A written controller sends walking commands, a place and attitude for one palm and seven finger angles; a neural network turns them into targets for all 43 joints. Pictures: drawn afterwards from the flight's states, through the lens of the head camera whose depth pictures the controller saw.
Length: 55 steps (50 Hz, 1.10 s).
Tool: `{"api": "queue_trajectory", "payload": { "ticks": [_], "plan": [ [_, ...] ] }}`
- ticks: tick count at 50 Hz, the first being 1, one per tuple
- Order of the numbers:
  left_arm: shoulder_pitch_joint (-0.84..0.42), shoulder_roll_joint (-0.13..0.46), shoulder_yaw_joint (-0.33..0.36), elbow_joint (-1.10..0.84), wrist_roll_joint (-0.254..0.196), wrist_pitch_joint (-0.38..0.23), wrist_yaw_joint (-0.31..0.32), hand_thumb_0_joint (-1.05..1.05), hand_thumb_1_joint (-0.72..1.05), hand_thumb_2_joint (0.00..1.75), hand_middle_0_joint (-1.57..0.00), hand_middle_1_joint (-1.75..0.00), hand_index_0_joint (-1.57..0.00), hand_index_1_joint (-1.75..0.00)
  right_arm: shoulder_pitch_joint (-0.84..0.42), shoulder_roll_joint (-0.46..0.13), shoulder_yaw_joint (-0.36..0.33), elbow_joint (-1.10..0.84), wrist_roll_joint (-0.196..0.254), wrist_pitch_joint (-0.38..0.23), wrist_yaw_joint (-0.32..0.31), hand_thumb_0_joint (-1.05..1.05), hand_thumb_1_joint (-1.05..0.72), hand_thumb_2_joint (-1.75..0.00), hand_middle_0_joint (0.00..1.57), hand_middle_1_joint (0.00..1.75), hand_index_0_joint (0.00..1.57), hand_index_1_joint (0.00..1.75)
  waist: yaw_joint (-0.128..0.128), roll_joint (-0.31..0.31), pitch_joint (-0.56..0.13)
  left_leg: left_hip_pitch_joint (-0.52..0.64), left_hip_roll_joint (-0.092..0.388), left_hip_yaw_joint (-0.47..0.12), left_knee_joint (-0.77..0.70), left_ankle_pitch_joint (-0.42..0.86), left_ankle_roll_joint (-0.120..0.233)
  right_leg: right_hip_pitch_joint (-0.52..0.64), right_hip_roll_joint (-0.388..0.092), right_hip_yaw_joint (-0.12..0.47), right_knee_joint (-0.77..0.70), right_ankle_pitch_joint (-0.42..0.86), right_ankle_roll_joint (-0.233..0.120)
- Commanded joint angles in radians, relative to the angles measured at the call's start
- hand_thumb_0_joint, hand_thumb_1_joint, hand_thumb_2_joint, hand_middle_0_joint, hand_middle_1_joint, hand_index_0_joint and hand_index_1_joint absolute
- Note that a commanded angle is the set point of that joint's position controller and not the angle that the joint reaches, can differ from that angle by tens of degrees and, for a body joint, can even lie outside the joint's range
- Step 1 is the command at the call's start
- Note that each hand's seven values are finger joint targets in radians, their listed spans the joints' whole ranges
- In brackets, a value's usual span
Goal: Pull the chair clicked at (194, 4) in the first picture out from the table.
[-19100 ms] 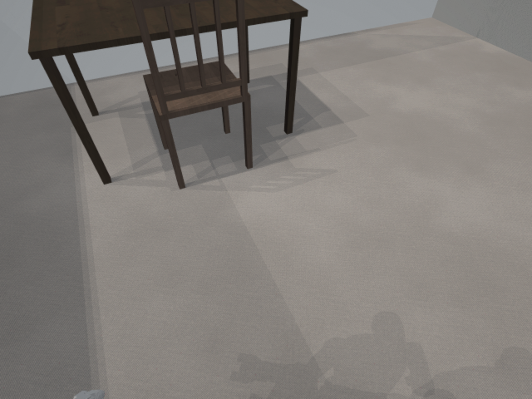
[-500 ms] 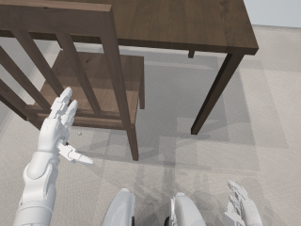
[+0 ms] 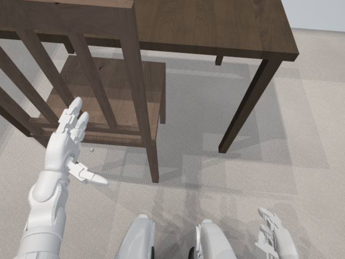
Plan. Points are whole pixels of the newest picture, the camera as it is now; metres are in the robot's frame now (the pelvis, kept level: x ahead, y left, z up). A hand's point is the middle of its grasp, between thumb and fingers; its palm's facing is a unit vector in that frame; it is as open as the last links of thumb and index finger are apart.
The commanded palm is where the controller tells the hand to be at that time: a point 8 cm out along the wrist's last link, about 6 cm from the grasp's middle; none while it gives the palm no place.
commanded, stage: aim the fingers beside a spindle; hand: left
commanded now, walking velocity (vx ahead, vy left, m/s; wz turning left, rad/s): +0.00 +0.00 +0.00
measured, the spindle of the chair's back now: (61, 88) +0.48 +0.30 +0.06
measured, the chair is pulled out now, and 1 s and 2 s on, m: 0.00 0.00 0.00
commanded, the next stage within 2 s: push the fingers through the gap in 0.20 s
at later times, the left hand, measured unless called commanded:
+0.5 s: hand (91, 150) +0.34 +0.20 +0.04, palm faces -0.02 -1.00 -0.04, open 17.0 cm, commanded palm +0.32 +0.24 +0.04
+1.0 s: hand (100, 128) +0.39 +0.19 +0.04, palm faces -0.02 -1.00 -0.04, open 17.0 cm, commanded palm +0.37 +0.24 +0.04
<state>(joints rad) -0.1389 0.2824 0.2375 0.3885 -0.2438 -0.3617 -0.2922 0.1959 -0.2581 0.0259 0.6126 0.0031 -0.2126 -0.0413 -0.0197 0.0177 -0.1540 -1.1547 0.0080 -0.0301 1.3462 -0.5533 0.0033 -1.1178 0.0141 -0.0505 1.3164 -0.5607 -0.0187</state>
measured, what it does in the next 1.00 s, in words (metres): stands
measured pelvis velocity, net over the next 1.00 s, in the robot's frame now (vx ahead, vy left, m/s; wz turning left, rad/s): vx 0.00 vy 0.00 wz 0.00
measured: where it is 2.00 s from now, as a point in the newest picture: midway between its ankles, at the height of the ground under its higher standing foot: outside the picture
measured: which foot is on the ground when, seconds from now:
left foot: down 0.00-1.00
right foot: down 0.00-1.00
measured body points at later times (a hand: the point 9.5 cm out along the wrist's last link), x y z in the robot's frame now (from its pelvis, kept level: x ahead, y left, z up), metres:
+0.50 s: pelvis +0.00 +0.00 +0.00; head +0.10 +0.01 +0.44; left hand +0.33 +0.25 +0.04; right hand +0.18 -0.25 -0.10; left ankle +0.04 +0.11 -0.61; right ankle +0.04 -0.11 -0.61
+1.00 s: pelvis +0.00 +0.00 +0.00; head +0.10 +0.00 +0.43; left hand +0.38 +0.24 +0.04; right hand +0.13 -0.26 -0.11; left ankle +0.04 +0.11 -0.61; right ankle +0.04 -0.11 -0.61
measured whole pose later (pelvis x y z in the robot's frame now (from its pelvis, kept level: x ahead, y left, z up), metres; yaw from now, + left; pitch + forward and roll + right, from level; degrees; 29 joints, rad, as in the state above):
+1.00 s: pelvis +0.00 +0.00 +0.00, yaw +0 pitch +22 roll -2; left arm -0.38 0.32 0.27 0.62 -0.20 -0.38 -0.27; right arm 0.23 -0.27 0.02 0.65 0.00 -0.18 -0.04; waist -0.05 0.02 -0.16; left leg -1.19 0.01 -0.03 1.35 -0.54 0.00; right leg -1.16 0.02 -0.05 1.32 -0.55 -0.02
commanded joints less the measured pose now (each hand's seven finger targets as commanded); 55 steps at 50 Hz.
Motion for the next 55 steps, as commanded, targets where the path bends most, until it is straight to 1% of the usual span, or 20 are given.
{"api": "queue_trajectory", "payload": {
  "ticks": [1,3,9,10,13,16,22,26,28,30,35,37,40,41,42,45,46,50,51,55],
  "plan": [
    [-0.171,0.158,0.044,-0.215,-0.016,-0.07,-0.012,0.0,-0.5,0.3,-0.06,-0.08,-0.06,-0.08,0.012,-0.147,-0.065,-0.131,0.01,-0.043,-0.013,0.0,-0.9,-0.9,0.2,0.3,0.2,0.3,-0.004,0.028,-0.381,0.287,-0.015,-0.028,-0.192,0.228,0.005,0.189,0.02,0.028,-0.189,0.218,-0.01],
    [-0.18,0.138,0.02,-0.235,-0.019,-0.069,-0.013,0.0,-0.5,0.3,-0.06,-0.08,-0.06,-0.08,0.003,-0.146,-0.064,-0.134,0.011,-0.044,-0.011,0.0,-0.9,-0.9,0.2,0.3,0.2,0.3,-0.008,0.057,-0.364,0.298,-0.016,-0.033,-0.199,0.201,0.004,0.171,0.019,0.025,-0.195,0.19,-0.011],
    [-0.161,0.145,0.03,-0.251,-0.016,-0.071,0.005,0.0,-0.5,0.3,-0.06,-0.08,-0.06,-0.08,-0.001,-0.146,-0.065,-0.137,0.007,-0.045,-0.012,0.0,-0.9,-0.9,0.2,0.3,0.2,0.3,-0.004,0.026,-0.369,0.292,-0.018,-0.033,-0.197,0.203,0.005,0.182,0.019,0.025,-0.196,0.189,-0.01],
    [-0.169,0.175,0.057,-0.255,-0.013,-0.076,0.01,0.0,-0.5,0.3,-0.06,-0.08,-0.06,-0.08,0.001,-0.149,-0.065,-0.133,0.008,-0.046,-0.014,0.0,-0.9,-0.9,0.2,0.3,0.2,0.3,0.0,0.038,-0.369,0.289,-0.016,-0.034,-0.196,0.209,0.005,0.183,0.02,0.027,-0.193,0.193,-0.014],
    [-0.146,0.149,0.034,-0.263,-0.01,-0.08,0.01,0.0,-0.5,0.3,-0.06,-0.08,-0.06,-0.08,-0.005,-0.143,-0.065,-0.136,0.008,-0.046,-0.011,0.0,-0.9,-0.9,0.2,0.3,0.2,0.3,0.003,0.048,-0.366,0.301,-0.017,-0.033,-0.2,0.205,0.002,0.179,0.02,0.024,-0.193,0.189,-0.013],
    [-0.145,0.166,0.049,-0.244,-0.013,-0.075,0.008,0.0,-0.5,0.3,-0.06,-0.08,-0.06,-0.08,-0.004,-0.145,-0.063,-0.132,0.007,-0.044,-0.012,0.0,-0.9,-0.9,0.2,0.3,0.2,0.3,-0.001,0.011,-0.357,0.261,-0.02,-0.027,-0.191,0.197,0.008,0.203,0.019,0.035,-0.2,0.19,-0.01],
    [-0.26,0.178,0.056,-0.188,-0.014,-0.076,-0.003,0.0,-0.5,0.3,-0.06,-0.08,-0.06,-0.08,-0.003,-0.143,-0.058,-0.114,0.008,-0.049,-0.022,0.0,-0.9,-0.9,0.2,0.3,0.2,0.3,-0.017,0.021,-0.341,0.221,-0.021,-0.015,-0.168,0.159,0.012,0.191,0.016,0.06,-0.216,0.149,-0.008],
    [-0.305,0.179,0.05,-0.179,-0.011,-0.073,-0.014,0.0,-0.5,0.3,-0.06,-0.08,-0.06,-0.08,0.012,-0.146,-0.061,-0.108,0.008,-0.054,-0.024,0.0,-0.9,-0.9,0.2,0.3,0.2,0.3,-0.013,0.063,-0.398,0.277,-0.018,-0.021,-0.17,0.217,0.008,0.188,0.017,0.05,-0.198,0.207,-0.012],
    [-0.32,0.188,0.057,-0.152,-0.013,-0.063,-0.018,0.0,-0.5,0.3,-0.06,-0.08,-0.06,-0.08,0.021,-0.15,-0.062,-0.103,0.011,-0.051,-0.023,0.0,-0.9,-0.9,0.2,0.3,0.2,0.3,-0.017,0.029,-0.397,0.266,-0.017,-0.023,-0.172,0.218,0.008,0.195,0.016,0.047,-0.2,0.212,-0.01],
    [-0.322,0.188,0.055,-0.138,-0.008,-0.053,-0.016,0.0,-0.5,0.3,-0.06,-0.08,-0.06,-0.08,0.026,-0.153,-0.063,-0.107,0.011,-0.049,-0.02,0.0,-0.9,-0.9,0.2,0.3,0.2,0.3,-0.012,0.053,-0.408,0.28,-0.017,-0.026,-0.175,0.235,0.007,0.186,0.018,0.041,-0.193,0.224,-0.013],
    [-0.378,0.204,0.074,-0.086,0.006,-0.052,0.006,0.0,-0.5,0.3,-0.06,-0.08,-0.06,-0.08,0.033,-0.153,-0.063,-0.102,0.01,-0.036,-0.017,0.0,-0.9,-0.9,0.2,0.3,0.2,0.3,-0.017,0.018,-0.387,0.244,-0.017,-0.022,-0.176,0.205,0.009,0.182,0.018,0.045,-0.2,0.197,-0.01],
    [-0.448,0.193,0.06,-0.078,0.013,-0.062,0.016,0.0,-0.5,0.3,-0.06,-0.08,-0.06,-0.08,0.034,-0.149,-0.062,-0.093,0.009,-0.033,-0.017,0.0,-0.9,-0.9,0.2,0.3,0.2,0.3,-0.029,0.032,-0.385,0.245,-0.017,-0.021,-0.174,0.195,0.009,0.165,0.015,0.047,-0.2,0.189,-0.008],
    [-0.436,0.231,0.1,-0.055,0.021,-0.08,0.028,0.0,-0.5,0.3,-0.06,-0.08,-0.06,-0.08,0.045,-0.156,-0.066,-0.095,0.005,-0.03,-0.014,0.0,-0.9,-0.9,0.2,0.3,0.2,0.3,-0.015,0.023,-0.417,0.247,-0.018,-0.018,-0.175,0.207,0.009,0.188,0.019,0.05,-0.197,0.197,-0.011],
    [-0.443,0.197,0.068,-0.036,0.023,-0.079,0.025,0.0,-0.5,0.3,-0.06,-0.08,-0.06,-0.08,0.043,-0.148,-0.062,-0.094,0.005,-0.027,-0.012,0.0,-0.9,-0.9,0.2,0.3,0.2,0.3,-0.024,0.029,-0.409,0.243,-0.019,-0.014,-0.174,0.203,0.01,0.186,0.016,0.053,-0.202,0.199,-0.008],
    [-0.481,0.226,0.091,-0.03,0.023,-0.084,0.029,0.0,-0.5,0.3,-0.06,-0.08,-0.06,-0.08,0.05,-0.153,-0.063,-0.085,0.005,-0.024,-0.013,0.0,-0.9,-0.9,0.2,0.3,0.2,0.3,-0.027,0.019,-0.407,0.238,-0.017,-0.017,-0.174,0.206,0.009,0.188,0.017,0.052,-0.199,0.204,-0.009],
    [-0.492,0.237,0.1,-0.002,0.03,-0.086,0.026,0.0,-0.5,0.3,-0.06,-0.08,-0.06,-0.08,0.059,-0.156,-0.065,-0.084,0.004,-0.018,-0.011,0.0,-0.9,-0.9,0.2,0.3,0.2,0.3,-0.025,0.031,-0.431,0.244,-0.018,-0.014,-0.17,0.22,0.01,0.191,0.019,0.054,-0.195,0.218,-0.01],
    [-0.499,0.215,0.079,0.017,0.031,-0.083,0.022,0.0,-0.5,0.3,-0.06,-0.08,-0.06,-0.08,0.06,-0.152,-0.063,-0.083,0.005,-0.015,-0.01,0.0,-0.9,-0.9,0.2,0.3,0.2,0.3,-0.03,0.031,-0.416,0.24,-0.018,-0.015,-0.174,0.211,0.009,0.185,0.018,0.052,-0.198,0.212,-0.008],
    [-0.583,0.256,0.106,0.047,0.036,-0.092,0.023,0.0,-0.5,0.3,-0.06,-0.08,-0.06,-0.08,0.075,-0.162,-0.066,-0.071,0.004,-0.01,-0.014,0.0,-0.9,-0.9,0.2,0.3,0.2,0.3,-0.042,0.024,-0.431,0.238,-0.015,-0.018,-0.169,0.206,0.012,0.179,0.019,0.054,-0.198,0.203,-0.009],
    [-0.573,0.228,0.086,0.052,0.035,-0.093,0.019,0.0,-0.5,0.3,-0.06,-0.08,-0.06,-0.08,0.077,-0.157,-0.066,-0.073,0.004,-0.008,-0.011,0.0,-0.9,-0.9,0.2,0.3,0.2,0.3,-0.038,0.032,-0.444,0.252,-0.018,-0.017,-0.17,0.218,0.011,0.181,0.019,0.053,-0.198,0.217,-0.008],
    [-0.597,0.22,0.073,0.06,0.04,-0.098,0.021,0.0,-0.5,0.3,-0.06,-0.08,-0.06,-0.08,0.094,-0.163,-0.071,-0.065,0.002,-0.002,-0.004,0.0,-0.9,-0.9,0.2,0.3,0.2,0.3,-0.048,0.056,-0.463,0.304,-0.013,-0.029,-0.176,0.26,0.006,0.154,0.022,0.038,-0.189,0.245,-0.011]
  ]
}}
